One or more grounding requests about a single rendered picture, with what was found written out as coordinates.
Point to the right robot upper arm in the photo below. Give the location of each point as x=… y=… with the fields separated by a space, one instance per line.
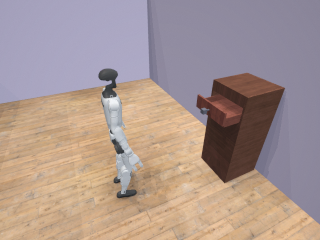
x=114 y=108

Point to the cabinet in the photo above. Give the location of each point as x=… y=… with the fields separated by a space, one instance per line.
x=234 y=150

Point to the drawer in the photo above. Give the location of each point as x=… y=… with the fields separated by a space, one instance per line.
x=221 y=110

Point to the right robot forearm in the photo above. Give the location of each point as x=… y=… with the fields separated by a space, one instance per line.
x=120 y=138

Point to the robot right hand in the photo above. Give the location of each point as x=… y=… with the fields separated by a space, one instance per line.
x=133 y=159

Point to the left robot thigh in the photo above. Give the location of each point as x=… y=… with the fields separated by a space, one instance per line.
x=118 y=156

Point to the handle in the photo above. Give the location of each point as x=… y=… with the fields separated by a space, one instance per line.
x=204 y=111

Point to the right robot foot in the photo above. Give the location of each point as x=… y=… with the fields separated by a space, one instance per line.
x=128 y=193

